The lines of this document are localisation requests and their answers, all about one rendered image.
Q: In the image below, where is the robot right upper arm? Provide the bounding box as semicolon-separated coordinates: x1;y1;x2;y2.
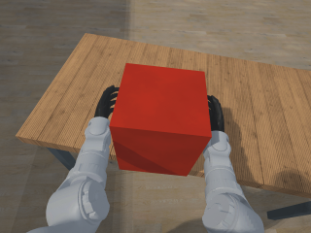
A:
202;193;264;233

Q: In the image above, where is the carton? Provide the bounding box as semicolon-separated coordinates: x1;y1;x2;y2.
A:
109;63;212;177

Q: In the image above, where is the robot left upper arm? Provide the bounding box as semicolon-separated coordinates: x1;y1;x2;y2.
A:
26;180;110;233

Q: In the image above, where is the table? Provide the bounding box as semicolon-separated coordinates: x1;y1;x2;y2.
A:
16;33;311;220

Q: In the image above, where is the left robot hand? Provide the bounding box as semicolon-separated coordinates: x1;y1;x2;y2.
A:
94;85;120;118

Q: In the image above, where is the right robot hand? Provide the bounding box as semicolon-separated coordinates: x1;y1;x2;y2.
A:
207;95;225;132

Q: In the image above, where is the robot right forearm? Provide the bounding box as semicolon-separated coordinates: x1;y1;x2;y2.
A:
203;130;254;211

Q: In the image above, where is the robot left forearm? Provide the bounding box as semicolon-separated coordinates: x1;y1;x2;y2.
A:
46;116;111;221

